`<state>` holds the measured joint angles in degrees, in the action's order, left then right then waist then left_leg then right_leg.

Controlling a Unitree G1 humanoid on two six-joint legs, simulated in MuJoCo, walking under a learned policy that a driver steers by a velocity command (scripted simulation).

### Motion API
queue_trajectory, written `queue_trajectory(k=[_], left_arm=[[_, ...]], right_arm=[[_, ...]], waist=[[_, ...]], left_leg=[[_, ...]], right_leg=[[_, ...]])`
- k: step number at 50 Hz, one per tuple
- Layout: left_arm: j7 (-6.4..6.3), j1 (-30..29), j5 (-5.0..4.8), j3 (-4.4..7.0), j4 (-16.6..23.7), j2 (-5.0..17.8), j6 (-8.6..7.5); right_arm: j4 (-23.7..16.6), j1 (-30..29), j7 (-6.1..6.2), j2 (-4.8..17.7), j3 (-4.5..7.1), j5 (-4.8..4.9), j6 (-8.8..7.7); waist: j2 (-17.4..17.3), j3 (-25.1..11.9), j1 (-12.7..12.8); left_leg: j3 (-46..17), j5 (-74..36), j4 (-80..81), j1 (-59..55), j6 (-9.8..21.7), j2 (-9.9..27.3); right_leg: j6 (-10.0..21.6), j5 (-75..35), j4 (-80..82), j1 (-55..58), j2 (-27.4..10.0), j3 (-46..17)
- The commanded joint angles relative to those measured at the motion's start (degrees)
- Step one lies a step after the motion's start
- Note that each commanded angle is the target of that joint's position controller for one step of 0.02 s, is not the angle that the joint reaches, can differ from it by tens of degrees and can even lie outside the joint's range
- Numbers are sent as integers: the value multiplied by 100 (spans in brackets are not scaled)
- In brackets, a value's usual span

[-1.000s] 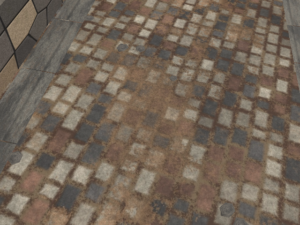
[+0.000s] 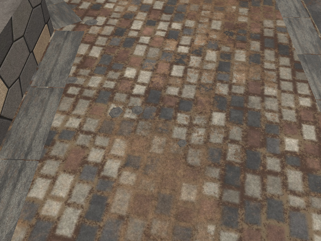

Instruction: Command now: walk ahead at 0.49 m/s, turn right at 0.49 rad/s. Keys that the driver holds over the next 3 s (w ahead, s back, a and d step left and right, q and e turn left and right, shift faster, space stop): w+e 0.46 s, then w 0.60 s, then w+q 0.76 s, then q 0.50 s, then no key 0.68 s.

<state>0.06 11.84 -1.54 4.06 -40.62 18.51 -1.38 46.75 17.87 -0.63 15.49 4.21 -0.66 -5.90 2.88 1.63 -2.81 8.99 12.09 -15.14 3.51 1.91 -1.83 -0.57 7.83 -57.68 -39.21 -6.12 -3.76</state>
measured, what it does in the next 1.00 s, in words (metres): walks ahead, turning right: right foot, then left foot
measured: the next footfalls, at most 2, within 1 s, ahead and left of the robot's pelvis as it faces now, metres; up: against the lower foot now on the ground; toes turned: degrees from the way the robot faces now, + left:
right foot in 0.24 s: +0.30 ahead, -0.15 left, +0.00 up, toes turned -11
left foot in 0.72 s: +0.63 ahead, -0.03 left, +0.00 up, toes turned -22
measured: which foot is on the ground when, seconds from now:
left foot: down 0.00-0.22, up 0.24-0.70, down 0.72-1.00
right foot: up 0.00-0.22, down 0.24-0.74, up 0.76-1.00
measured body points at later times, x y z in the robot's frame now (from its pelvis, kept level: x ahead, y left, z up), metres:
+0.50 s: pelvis +0.28 -0.08 +0.00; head +0.32 -0.10 +0.45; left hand +0.44 +0.18 -0.10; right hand +0.40 -0.39 -0.09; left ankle +0.45 +0.08 -0.67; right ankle +0.26 -0.14 -0.74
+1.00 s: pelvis +0.58 -0.10 +0.00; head +0.61 -0.10 +0.45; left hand +0.83 +0.07 -0.10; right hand +0.51 -0.37 -0.12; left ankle +0.60 -0.01 -0.74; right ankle +0.59 -0.28 -0.68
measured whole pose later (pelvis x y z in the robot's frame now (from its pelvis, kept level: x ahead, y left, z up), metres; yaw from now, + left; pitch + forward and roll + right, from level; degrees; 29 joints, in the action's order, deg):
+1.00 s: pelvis +0.58 -0.10 +0.00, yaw -22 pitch +1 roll +1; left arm 0.0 11.0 -0.2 2.5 -38.4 16.9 -3.3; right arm 47.4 19.8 -1.3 15.0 2.3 0.3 -5.1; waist 2.5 1.4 -3.2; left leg 1.0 10.2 -16.7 7.9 3.6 -3.8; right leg -0.5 12.6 -53.4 -35.4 -5.0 -2.8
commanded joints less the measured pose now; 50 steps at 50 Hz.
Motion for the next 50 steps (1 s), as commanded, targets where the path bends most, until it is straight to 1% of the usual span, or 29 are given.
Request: queue_trajectory(k=[1,4,7,9,10,11,12,13,14,15,16,17,18,21,23,27,30,33,35,36,37,38,39,40,41,42,43,45,50], left_arm=[[117,-109,21,-47,390,48,-74],[239,-741,23,-99,659,-3,-97],[330,-1045,23,-66,911,111,-87],[343,-808,40,40,978,315,-48],[326,-286,36,151,891,502,-18],[264,635,15,325,670,778,12],[139,1510,-11,512,477,1250,94],[131,1153,-41,547,576,1829,21],[176,1299,1,393,760,1260,-80],[194,1105,64,302,684,983,-167],[188,773,56,262,692,864,-211],[171,417,72,211,749,700,-217],[140,224,155,167,844,595,-230],[59,212,119,171,791,644,-263],[-20,374,94,207,697,774,-252],[-81,678,71,177,474,735,-222],[-58,971,43,176,257,753,-222],[-71,1067,57,186,114,752,-166],[-75,937,60,189,95,753,-114],[-71,892,86,134,117,617,-99],[-84,890,172,24,249,393,-90],[-72,1727,44,-96,276,-38,-169],[-78,1535,-17,-47,213,407,-217],[-65,867,-71,39,320,699,-239],[-72,454,-7,17,427,658,-262],[-58,217,85,25,497,594,-295],[-38,260,112,35,495,522,-298],[-11,439,94,-6,433,314,-267],[10,-294,145,-132,639,38,-278]], right_arm=[[-421,-610,55,823,167,19,-103],[-272,-278,84,1024,220,89,-18],[-164,-100,85,1180,273,185,121],[-176,-126,112,1374,323,230,212],[-197,-164,126,1440,338,254,266],[-228,-238,142,1381,304,276,297],[-324,-87,160,1084,181,131,260],[-655,488,68,263,-88,-58,109],[-700,-214,-4,827,-9,150,-93],[-879,-757,-34,1059,52,341,-184],[-890,-818,9,944,7,268,-232],[-823,-782,51,940,23,114,-230],[-788,-647,49,969,49,66,-174],[-751,-591,53,798,16,-29,-1],[-872,-992,64,654,-46,-45,47],[-965,-1747,-36,434,-170,17,-8],[-1071,-2079,-109,572,-139,92,-71],[-1116,-2052,-157,745,-65,91,-122],[-1008,-1559,-145,859,13,84,-152],[-833,-907,-114,1040,116,53,-171],[-728,43,-83,1330,189,-18,-177],[-493,572,-120,1735,322,-10,-106],[-463,616,-165,1176,183,174,-96],[-510,277,-137,907,100,175,-70],[-579,-61,-117,835,56,96,-30],[-573,-246,-110,728,15,52,-8],[-573,-328,-94,637,-29,-1,-24],[-517,-313,-83,610,-43,41,-41],[-308,-107,-10,937,31,128,0]], waist=[[-526,309,168],[-388,472,-82],[-432,483,-104],[-661,127,142],[-735,-222,463],[-654,-703,989],[-19,-1244,1293],[1393,-1810,457],[584,-2330,976],[306,-1420,995],[-190,-916,716],[-314,-621,477],[-152,-561,290],[-157,-422,167],[-142,-233,271],[106,-123,653],[172,7,806],[302,67,725],[418,-72,416],[310,-540,98],[-186,-1449,-292],[-1968,-2093,8],[-1588,-1838,-187],[-1065,-1019,-264],[-631,-615,-155],[-526,-259,-48],[-670,-235,108],[-841,-282,229],[-671,-53,70]], left_leg=[[-425,-1411,898,393,828,1535],[-150,-1505,844,-46,757,1676],[49,-2241,444,-710,622,1824],[221,-4200,-352,-967,496,1813],[310,-5008,-1180,-950,426,1746],[460,-5030,-2408,-459,254,1550],[452,-3122,-4205,969,-16,1286],[-274,2151,-6194,3462,-362,36],[-1481,2151,-6643,4015,-268,76],[-1453,1560,-6460,4390,-139,311],[-1438,1064,-5946,4189,-89,570],[-1432,800,-5443,3812,-127,739],[-1485,601,-5228,3411,-163,846],[-1316,320,-4577,3116,-440,809],[-1246,-270,-3821,3198,-607,715],[-1092,-1895,-2105,2614,-635,451],[-1177,-1983,-1634,2634,-479,411],[-1204,-1325,-1349,2710,-209,379],[-993,-923,-1122,2096,29,235],[-970,-1063,-1072,1125,228,263],[-1937,-1122,-1269,-435,624,1132],[-4572,211,-767,-2345,1570,2274],[-5368,1555,-194,-2343,1510,2350],[-4538,1594,-109,-1684,1262,2177],[-3871,1017,-39,-990,1115,1939],[-3443,374,98,-425,1123,1738],[-3119,-144,201,-108,1072,1565],[-2684,-774,380,126,1123,1396],[-1879,-1596,683,303,1119,1265]], right_leg=[[18,-920,929,109,-136,1],[155,-1055,1660,76,-71,298],[379,-574,2058,21,76,538],[607,34,2086,644,465,880],[757,282,2104,1333,727,1031],[968,41,2416,2665,998,1070],[1285,-29,2497,4443,418,-41],[2411,1230,3246,6117,-1012,-3495],[2435,1937,4082,6257,-1276,-4445],[2116,1524,4218,5633,-1141,-3645],[1936,841,4173,4786,-901,-2966],[1809,110,4182,4051,-669,-2392],[1782,-409,4276,3581,-522,-2090],[1831,-1264,4467,2900,-331,-1566],[1742,-1319,4506,2656,-162,-1272],[1347,-627,4475,2475,104,-827],[1308,-352,4296,2897,-161,-1100],[1225,-676,3941,3545,-480,-1433],[1083,-1702,3449,3718,-433,-1414],[932,-2352,2628,3604,-117,-1166],[706,-1496,1059,2824,249,-843],[218,1702,-948,618,1199,-327],[206,2456,-1576,-200,1022,-762],[233,1983,-1721,-506,744,-690],[239,1557,-1534,-395,477,-409],[215,1249,-1171,-328,303,-308],[204,1020,-906,-31,136,-288],[126,937,-536,224,62,-150],[-67,-133,1066,121,-2,113]])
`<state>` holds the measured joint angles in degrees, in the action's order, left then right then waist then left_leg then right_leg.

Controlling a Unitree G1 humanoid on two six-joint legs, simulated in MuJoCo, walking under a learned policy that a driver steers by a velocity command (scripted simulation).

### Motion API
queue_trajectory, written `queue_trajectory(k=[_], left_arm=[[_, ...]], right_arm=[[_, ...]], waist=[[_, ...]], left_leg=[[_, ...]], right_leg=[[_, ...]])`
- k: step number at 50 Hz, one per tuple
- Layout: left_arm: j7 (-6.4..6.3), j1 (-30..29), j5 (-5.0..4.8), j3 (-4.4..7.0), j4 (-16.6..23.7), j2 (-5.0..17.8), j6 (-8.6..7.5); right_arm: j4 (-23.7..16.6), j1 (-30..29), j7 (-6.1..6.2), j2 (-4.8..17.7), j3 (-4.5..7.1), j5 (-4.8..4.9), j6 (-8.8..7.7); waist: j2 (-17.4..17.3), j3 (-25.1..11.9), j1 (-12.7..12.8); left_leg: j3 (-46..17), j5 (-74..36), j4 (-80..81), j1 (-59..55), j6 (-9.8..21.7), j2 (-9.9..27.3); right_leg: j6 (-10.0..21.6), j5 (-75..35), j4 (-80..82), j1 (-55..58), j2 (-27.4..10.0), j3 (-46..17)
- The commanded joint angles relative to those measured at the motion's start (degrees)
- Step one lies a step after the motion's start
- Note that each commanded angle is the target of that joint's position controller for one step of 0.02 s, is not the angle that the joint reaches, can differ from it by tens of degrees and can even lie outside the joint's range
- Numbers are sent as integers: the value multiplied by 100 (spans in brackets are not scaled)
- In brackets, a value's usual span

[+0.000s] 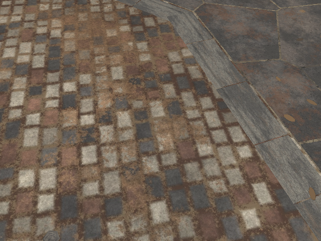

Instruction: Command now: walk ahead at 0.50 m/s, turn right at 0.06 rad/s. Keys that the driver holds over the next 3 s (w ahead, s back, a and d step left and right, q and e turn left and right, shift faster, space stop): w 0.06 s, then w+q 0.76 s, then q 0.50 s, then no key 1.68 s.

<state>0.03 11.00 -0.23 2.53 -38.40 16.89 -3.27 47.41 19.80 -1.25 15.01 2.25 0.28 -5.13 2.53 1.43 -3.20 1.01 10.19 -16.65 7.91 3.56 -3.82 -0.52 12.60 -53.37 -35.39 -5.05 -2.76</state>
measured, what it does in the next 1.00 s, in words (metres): walks ahead, turning left: right foot, then left foot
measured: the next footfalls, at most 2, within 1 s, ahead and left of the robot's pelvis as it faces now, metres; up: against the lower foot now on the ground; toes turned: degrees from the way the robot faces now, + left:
right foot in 0.24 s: +0.31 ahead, -0.15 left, +0.00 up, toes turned +3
left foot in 0.76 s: +0.53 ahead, +0.16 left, +0.00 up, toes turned +23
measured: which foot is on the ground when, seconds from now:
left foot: down 0.00-0.26, up 0.28-0.74, down 0.76-1.00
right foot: up 0.00-0.22, down 0.24-0.78, up 0.80-1.00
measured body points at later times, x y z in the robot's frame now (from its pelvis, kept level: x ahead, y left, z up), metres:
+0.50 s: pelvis +0.27 -0.05 +0.00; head +0.29 -0.05 +0.45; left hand +0.30 +0.24 -0.11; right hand +0.45 -0.31 -0.11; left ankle +0.33 +0.12 -0.67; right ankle +0.27 -0.15 -0.75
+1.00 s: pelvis +0.51 +0.07 +0.00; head +0.55 +0.11 +0.44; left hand +0.55 +0.40 -0.10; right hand +0.72 -0.14 -0.11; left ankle +0.49 +0.14 -0.75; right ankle +0.66 -0.06 -0.67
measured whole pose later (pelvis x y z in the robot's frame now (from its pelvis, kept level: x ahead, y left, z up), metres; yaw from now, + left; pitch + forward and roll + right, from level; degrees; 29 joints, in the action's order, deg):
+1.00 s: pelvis +0.51 +0.07 +0.00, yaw +29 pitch +2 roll -1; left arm -0.6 4.6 0.9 3.3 -40.6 18.0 -4.9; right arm 40.0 15.8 -0.3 16.7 4.0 0.3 -1.5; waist 1.3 4.5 -2.2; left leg -3.9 9.0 -22.6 14.9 5.3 -5.7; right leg -3.6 16.8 -56.0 -36.1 -4.3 -4.1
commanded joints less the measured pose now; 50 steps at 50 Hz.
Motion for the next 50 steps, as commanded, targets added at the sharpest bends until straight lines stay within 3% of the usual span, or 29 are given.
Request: queue_trajectory(k=[1,4,7,9,10,11,12,13,14,15,16,17,19,21,24,28,33,35,36,37,38,39,40,41,42,43,44,46,50], left_arm=[[33,-397,5,5,450,163,-109],[101,-985,-38,-13,582,134,-168],[187,-1346,-69,28,740,220,-238],[215,-1219,-61,90,726,371,-284],[205,-945,-53,142,657,474,-303],[164,-312,-32,251,473,657,-311],[104,573,45,366,303,938,-305],[42,1326,169,493,226,1472,-251],[70,1448,110,437,146,1223,-196],[63,1118,45,315,143,813,-179],[53,784,16,249,139,615,-175],[72,449,29,195,96,456,-191],[91,46,90,176,30,315,-272],[87,-68,90,224,-76,369,-362],[37,12,109,295,-261,526,-392],[-36,187,68,359,-421,757,-315],[-49,563,-86,457,-672,1000,-130],[-67,515,-138,501,-690,1154,-45],[-82,469,-168,522,-680,1232,0],[-94,378,-197,509,-660,1224,49],[-119,447,-130,431,-617,1057,38],[-77,860,146,182,-307,269,-60],[-15,621,28,120,-194,385,-288],[44,-33,-214,231,-37,821,-419],[33,-203,-208,197,34,767,-492],[-28,-179,-42,216,-53,761,-500],[-58,-85,67,272,-108,860,-442],[-60,90,117,272,-120,749,-272],[-96,-236,133,137,-38,397,-102]], right_arm=[[-331,-233,60,1010,226,49,-57],[-153,134,72,1058,221,96,-1],[-10,386,103,1095,231,129,106],[15,364,147,1205,279,133,168],[6,285,162,1263,301,130,192],[-15,205,167,1221,280,118,203],[-117,136,159,988,189,40,184],[-306,584,152,387,11,-23,108],[-277,843,134,446,-5,116,34],[-306,418,132,996,166,242,36],[-404,23,135,1017,190,243,53],[-437,-153,145,930,198,182,94],[-396,-13,144,714,218,146,244],[-445,-39,145,529,203,136,360],[-623,-388,126,481,203,92,396],[-851,-1115,-44,344,127,89,319],[-1262,-1828,-184,432,133,89,338],[-1351,-1717,-209,573,208,74,365],[-1313,-1381,-202,711,290,74,389],[-1139,-624,-171,933,437,95,405],[-859,396,-78,1343,652,117,451],[-827,492,22,2064,787,177,455],[-1108,521,-26,1875,675,118,330],[-1046,393,-63,1425,547,70,234],[-1068,71,-59,1275,496,60,182],[-1139,-394,-45,1105,444,50,175],[-1245,-691,-11,941,388,5,186],[-1309,-842,50,988,401,-42,209],[-1184,-738,224,1217,481,43,328]], waist=[[-642,-1,39],[-610,121,-196],[-637,223,-201],[-704,162,-20],[-752,24,177],[-695,-361,533],[-564,-1093,954],[639,-2099,987],[1460,-2613,932],[800,-1608,954],[535,-966,847],[308,-535,666],[457,-198,342],[326,-58,229],[113,73,251],[-36,233,518],[-60,433,707],[94,219,529],[189,-54,304],[126,-461,-156],[-146,-998,-613],[-1715,-1309,-114],[-1434,-2331,-251],[-896,-1675,-448],[-719,-1047,-241],[-368,-675,51],[-397,-535,259],[-403,-543,468],[-565,-591,424]], left_leg=[[-923,-1448,842,-124,887,1391],[-777,-1402,782,-136,791,1360],[-1058,-1425,501,-508,734,1574],[-1249,-1603,215,-724,629,1707],[-1251,-2033,-88,-708,559,1680],[-1086,-2624,-769,-526,423,1442],[-902,-2178,-1989,206,229,1136],[-417,51,-4122,2162,-171,358],[-787,2362,-5229,3096,-259,174],[-913,2041,-5668,3553,-257,506],[-742,1550,-5615,3594,-251,745],[-672,1192,-5379,3413,-281,907],[-697,738,-5056,2848,-339,1127],[-679,468,-4924,2796,-413,1170],[-736,-271,-4217,3109,-479,1195],[-351,-1258,-2845,2898,-393,1093],[-20,-747,-2070,3081,-107,960],[284,-156,-1985,2637,103,667],[468,124,-1985,2100,233,431],[600,-14,-1697,1059,417,141],[204,-243,-1512,-652,662,139],[-2696,245,-1195,-2533,1566,1656],[-5075,1217,-168,-3179,2233,2378],[-4322,980,45,-2860,1848,2219],[-3509,48,-30,-2057,1638,1998],[-2828,-1178,-129,-1222,1432,1757],[-2315,-2286,-135,-584,1338,1591],[-1924,-3481,-103,74,1346,1458],[-1276,-3874,-254,663,1077,995]], right_leg=[[-71,-953,1008,-159,-67,64],[-67,-1609,1817,192,119,193],[22,-1466,2275,249,250,92],[133,-1135,2509,564,311,38],[217,-984,2623,1033,387,105],[367,-1012,2807,2012,472,217],[627,-1134,2527,3536,-3,-133],[1267,-808,2484,5763,-1480,-2069],[1709,252,3273,5995,-2027,-3772],[1469,818,3485,5238,-1792,-3149],[1292,708,3632,4469,-1565,-2347],[1203,321,3868,3738,-1315,-1794],[1110,-274,4289,2846,-1036,-984],[1182,-847,4535,2547,-1030,-477],[1206,-1347,4651,2687,-1010,129],[1058,-1534,4684,2898,-904,854],[900,-1966,4333,3846,-1189,1164],[771,-3556,3701,4097,-1204,1341],[696,-4512,3078,4116,-1160,1439],[551,-4942,2010,3858,-986,1618],[303,-4077,506,2815,-752,1681],[-112,754,-1643,209,180,1559],[-138,2310,-2661,-727,764,40],[-4,1789,-2671,-1274,425,-267],[78,1324,-2241,-1197,212,-207],[34,1040,-1763,-814,12,-193],[-21,908,-1464,-331,-104,-190],[-194,822,-1107,171,-58,-107],[-440,-184,354,565,325,78]])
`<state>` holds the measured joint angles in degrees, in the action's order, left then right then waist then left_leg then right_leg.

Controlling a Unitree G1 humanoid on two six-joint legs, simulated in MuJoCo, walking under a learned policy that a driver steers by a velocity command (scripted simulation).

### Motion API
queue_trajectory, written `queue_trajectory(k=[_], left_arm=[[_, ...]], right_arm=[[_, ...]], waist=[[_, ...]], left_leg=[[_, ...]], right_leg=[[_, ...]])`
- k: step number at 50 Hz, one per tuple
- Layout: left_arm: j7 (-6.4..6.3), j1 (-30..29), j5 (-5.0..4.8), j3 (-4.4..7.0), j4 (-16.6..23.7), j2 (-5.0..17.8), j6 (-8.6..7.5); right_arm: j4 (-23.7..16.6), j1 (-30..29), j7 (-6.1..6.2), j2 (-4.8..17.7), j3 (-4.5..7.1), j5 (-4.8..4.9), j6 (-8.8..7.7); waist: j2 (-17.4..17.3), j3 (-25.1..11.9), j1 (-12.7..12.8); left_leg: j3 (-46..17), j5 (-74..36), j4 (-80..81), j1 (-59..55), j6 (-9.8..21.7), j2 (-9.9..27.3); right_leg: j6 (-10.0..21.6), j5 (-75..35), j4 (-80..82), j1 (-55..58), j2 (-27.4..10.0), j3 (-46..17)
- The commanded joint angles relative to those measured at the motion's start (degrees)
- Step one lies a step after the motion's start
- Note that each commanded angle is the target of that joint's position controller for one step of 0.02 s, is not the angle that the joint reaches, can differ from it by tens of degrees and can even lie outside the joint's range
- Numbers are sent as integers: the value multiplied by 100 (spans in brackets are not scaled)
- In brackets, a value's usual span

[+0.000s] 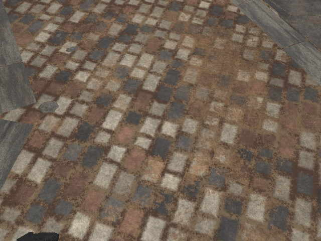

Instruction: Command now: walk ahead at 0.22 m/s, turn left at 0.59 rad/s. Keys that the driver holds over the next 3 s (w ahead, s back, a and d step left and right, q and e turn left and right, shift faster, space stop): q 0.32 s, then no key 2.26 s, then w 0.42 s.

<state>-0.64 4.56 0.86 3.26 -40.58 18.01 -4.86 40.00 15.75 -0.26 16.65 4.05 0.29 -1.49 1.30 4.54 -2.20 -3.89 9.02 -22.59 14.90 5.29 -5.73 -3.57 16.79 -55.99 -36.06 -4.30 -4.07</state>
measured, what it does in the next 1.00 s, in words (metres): walks ahead, turning left: right foot, then left foot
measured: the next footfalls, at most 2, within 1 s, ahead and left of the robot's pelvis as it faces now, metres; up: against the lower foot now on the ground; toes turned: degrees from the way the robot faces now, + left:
right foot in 0.20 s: +0.25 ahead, -0.12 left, +0.00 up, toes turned +16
left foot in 0.60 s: +0.13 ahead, +0.11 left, +0.00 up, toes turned +16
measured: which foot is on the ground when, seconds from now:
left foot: down 0.00-0.22, up 0.24-0.58, down 0.60-1.00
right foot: up 0.00-0.18, down 0.20-1.00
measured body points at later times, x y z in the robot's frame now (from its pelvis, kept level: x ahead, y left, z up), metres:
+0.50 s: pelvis +0.12 -0.04 -0.01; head +0.17 -0.03 +0.44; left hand +0.19 +0.26 -0.11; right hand +0.34 -0.27 -0.11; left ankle +0.09 +0.10 -0.70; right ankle +0.22 -0.13 -0.74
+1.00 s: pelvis +0.14 +0.01 -0.01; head +0.15 +0.01 +0.44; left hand +0.15 +0.30 -0.13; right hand +0.35 -0.19 -0.12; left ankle +0.09 +0.10 -0.74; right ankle +0.21 -0.13 -0.74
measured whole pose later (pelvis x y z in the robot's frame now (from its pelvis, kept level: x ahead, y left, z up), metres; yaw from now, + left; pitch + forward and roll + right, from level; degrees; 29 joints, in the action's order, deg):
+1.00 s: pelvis +0.14 +0.01 -0.01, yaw +18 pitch -1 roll +0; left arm -0.8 9.4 0.6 1.7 -53.2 15.7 -0.4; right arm 44.1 10.9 0.6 13.3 1.3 -0.9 0.7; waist -0.2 1.4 1.3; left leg -1.5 16.8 -27.7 9.5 1.9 -2.0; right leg -3.0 12.1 -25.8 -12.2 -2.9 0.4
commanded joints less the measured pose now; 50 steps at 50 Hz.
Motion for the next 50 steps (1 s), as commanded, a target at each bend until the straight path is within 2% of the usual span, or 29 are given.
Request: queue_trajectory(k=[1,3,5,7,9,10,11,12,13,14,15,16,18,19,22,25,27,28,29,30,31,32,33,34,35,37,38,41,50], left_arm=[[-14,260,10,43,204,259,67],[39,-69,-41,30,274,279,83],[76,-272,-67,52,340,359,98],[95,-249,-52,122,361,518,77],[96,47,-28,181,309,581,5],[62,236,42,218,300,718,-37],[-4,407,145,261,356,1040,-19],[-4,596,211,283,239,1066,106],[6,396,43,220,366,740,161],[-11,261,26,142,437,458,212],[-22,73,33,106,467,387,274],[-47,-99,11,105,470,412,322],[-78,-132,69,117,398,489,382],[-84,-88,70,118,359,480,397],[-63,-61,7,153,271,569,418],[-21,29,-67,184,156,712,468],[2,-2,-141,163,74,725,504],[10,10,-185,135,15,674,516],[31,293,-210,88,-132,537,500],[85,441,-64,-20,-118,211,458],[70,360,28,-72,3,0,418],[34,79,51,-8,-39,333,429],[43,82,28,0,-77,295,423],[24,126,46,-9,-188,252,425],[16,152,92,-3,-227,329,429],[41,289,50,-23,-307,411,416],[55,396,6,8,-425,520,415],[62,292,15,-18,-583,398,412],[-58,376,-37,-27,-1102,410,394]], right_arm=[[-424,-306,164,1038,301,71,23],[-383,-197,222,1022,300,90,127],[-351,-117,240,1002,296,84,194],[-375,-165,255,937,281,73,229],[-472,-431,268,850,250,83,232],[-539,-418,261,656,190,55,213],[-600,-32,253,308,85,-64,189],[-618,700,240,441,87,49,216],[-412,835,238,1007,230,56,259],[-389,380,251,1225,319,95,351],[-372,213,279,1168,336,105,454],[-449,73,296,1112,335,89,522],[-506,15,274,713,224,87,550],[-524,1,272,586,181,75,528],[-568,-174,237,438,80,0,458],[-542,-258,165,506,55,1,437],[-420,-92,108,496,57,-8,429],[-324,54,80,476,57,-29,420],[-342,32,78,587,68,-74,420],[-420,45,124,950,115,-142,428],[-469,-416,112,1043,91,-216,418],[-593,-767,91,692,6,-252,331],[-517,-907,84,515,-58,-265,245],[-454,-905,80,535,-49,-223,182],[-381,-840,73,530,-54,-177,127],[-261,-586,69,422,-99,-166,93],[-229,-459,67,386,-114,-163,111],[-149,-509,76,452,-105,-151,131],[177,-491,109,357,-82,-111,153]], waist=[[-552,-970,260],[-677,-1044,112],[-730,-1031,42],[-803,-991,101],[-913,-938,349],[-714,-1121,407],[369,-1606,221],[1658,-2030,-81],[1050,-1807,-20],[625,-1424,131],[385,-1186,112],[447,-959,103],[639,-777,98],[692,-851,125],[721,-1119,232],[829,-1169,323],[771,-1083,188],[730,-1030,83],[557,-962,92],[-457,-1082,270],[-1535,-803,472],[-1192,-591,287],[-1179,-557,392],[-1106,-546,397],[-1113,-534,357],[-911,-664,335],[-640,-617,287],[-276,-393,288],[-143,-565,312]], left_leg=[[-732,-3537,273,18,780,1077],[-878,-2956,148,-12,606,1032],[-1220,-2455,-41,-179,529,1108],[-1686,-2009,-344,-413,463,1173],[-1954,-1540,-789,-452,288,1030],[-1820,-985,-1344,-256,72,726],[-1180,1289,-2710,542,-247,144],[-677,3422,-3798,1646,-528,-276],[-696,3073,-4581,1913,-756,160],[-540,2611,-4937,2038,-881,326],[-421,2286,-4998,2008,-969,438],[-351,2000,-4957,1983,-1018,563],[-39,1709,-4473,1512,-1041,531],[48,1720,-4155,1391,-1043,520],[132,1684,-3078,915,-969,647],[269,1385,-2137,450,-855,647],[429,819,-1146,-44,-696,563],[521,375,-469,-475,-561,490],[272,-15,28,-919,-367,613],[-953,-618,380,-1348,-30,1597],[-1644,-212,569,-306,639,2279],[-1457,359,693,112,702,2055],[-1171,557,609,71,473,1777],[-898,531,466,-61,237,1509],[-815,242,360,-151,101,1427],[-697,-64,221,-171,-74,1247],[-612,203,267,-127,-139,1164],[-505,257,163,-137,-161,1056],[-286,-657,53,-405,-183,895]], right_leg=[[-148,-1007,1004,800,363,219],[-149,-1532,1634,1016,534,171],[-124,-1517,2032,1074,618,39],[-25,-1241,2412,1152,638,-134],[174,-1560,3068,1592,571,-110],[393,-2461,3372,2266,145,-310],[897,-4567,3144,3494,-1079,-1323],[1992,-4503,3362,4261,-2208,-3086],[2083,-3417,3494,3951,-2129,-3129],[1817,-2769,3464,3593,-1717,-2286],[1634,-2188,3582,3164,-1382,-1715],[1591,-1731,3725,2791,-1235,-1402],[1554,-1660,3967,2235,-826,-738],[1613,-1829,3973,2302,-800,-590],[1755,-2221,3875,2530,-952,-413],[1784,-1958,3843,2593,-1071,-455],[1648,-1553,3690,2432,-1005,-396],[1483,-1360,3557,2204,-912,-302],[1109,-931,3407,1853,-750,-181],[577,-106,2507,1374,-290,329],[226,813,2477,1354,233,671],[118,684,2146,1760,157,444],[135,256,2372,1851,190,428],[109,-228,2690,1972,205,449],[70,-715,2928,2107,143,356],[77,-1274,3122,2532,12,266],[130,-1033,3089,2510,28,306],[153,-1049,3201,2434,43,281],[131,-1367,3221,2663,3,280]])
